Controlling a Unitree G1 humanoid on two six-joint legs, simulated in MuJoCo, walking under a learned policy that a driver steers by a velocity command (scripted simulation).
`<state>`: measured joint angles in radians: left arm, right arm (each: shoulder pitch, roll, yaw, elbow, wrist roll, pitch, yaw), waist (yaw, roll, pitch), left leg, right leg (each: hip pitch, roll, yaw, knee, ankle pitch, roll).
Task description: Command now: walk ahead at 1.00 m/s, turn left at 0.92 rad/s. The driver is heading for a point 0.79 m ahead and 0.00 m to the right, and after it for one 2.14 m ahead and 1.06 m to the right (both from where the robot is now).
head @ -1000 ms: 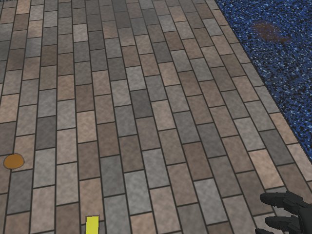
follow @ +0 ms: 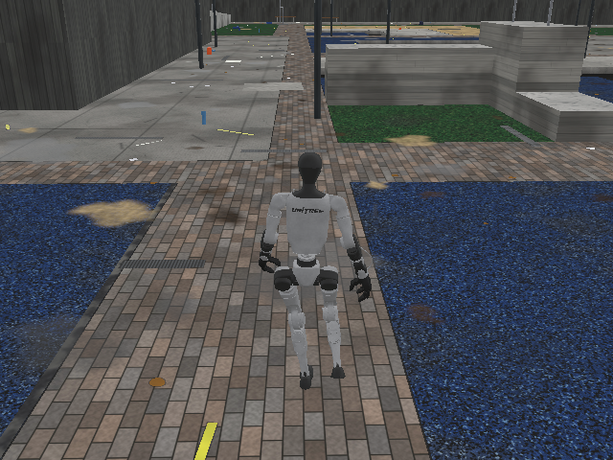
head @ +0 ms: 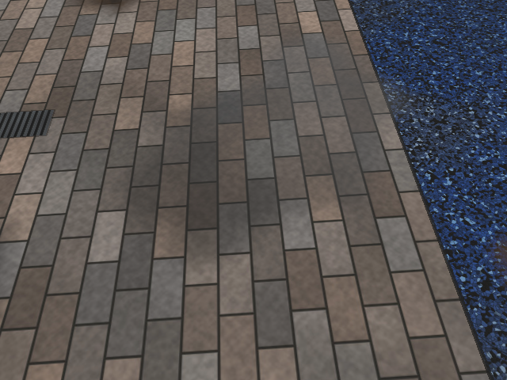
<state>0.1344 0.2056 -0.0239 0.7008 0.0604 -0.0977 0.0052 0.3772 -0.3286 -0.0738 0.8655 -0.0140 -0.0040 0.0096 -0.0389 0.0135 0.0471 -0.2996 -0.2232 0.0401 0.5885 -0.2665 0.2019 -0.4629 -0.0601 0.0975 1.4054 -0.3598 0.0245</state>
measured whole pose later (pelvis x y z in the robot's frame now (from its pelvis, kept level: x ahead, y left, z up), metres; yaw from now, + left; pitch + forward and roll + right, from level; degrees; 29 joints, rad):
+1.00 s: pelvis +0.82 +0.05 +0.03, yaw +5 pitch +1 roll +2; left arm 0.16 0.32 0.08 0.72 -0.02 0.00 0.01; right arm 0.15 -0.28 -0.05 0.80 -0.01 -0.06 -0.03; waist -0.03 -0.02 0.09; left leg -0.15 0.01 0.25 0.38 -0.24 0.04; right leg -0.70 -0.10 -0.03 0.89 -0.10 0.04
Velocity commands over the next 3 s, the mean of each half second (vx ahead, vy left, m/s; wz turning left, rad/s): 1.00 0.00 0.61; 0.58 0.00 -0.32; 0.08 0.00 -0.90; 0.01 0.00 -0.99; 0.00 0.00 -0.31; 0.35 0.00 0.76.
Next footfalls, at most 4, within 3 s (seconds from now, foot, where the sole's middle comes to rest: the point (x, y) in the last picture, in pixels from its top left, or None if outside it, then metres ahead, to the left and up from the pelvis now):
0.28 right None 0.48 -0.16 -0.75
0.70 left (212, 268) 0.83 0.15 -0.75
1.14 right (270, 204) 1.06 -0.04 -0.75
1.58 left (214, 187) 1.15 0.15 -0.75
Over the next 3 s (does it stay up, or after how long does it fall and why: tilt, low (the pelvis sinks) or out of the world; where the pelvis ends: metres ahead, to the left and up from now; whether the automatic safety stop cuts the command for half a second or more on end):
stays up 1.06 -0.03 0.03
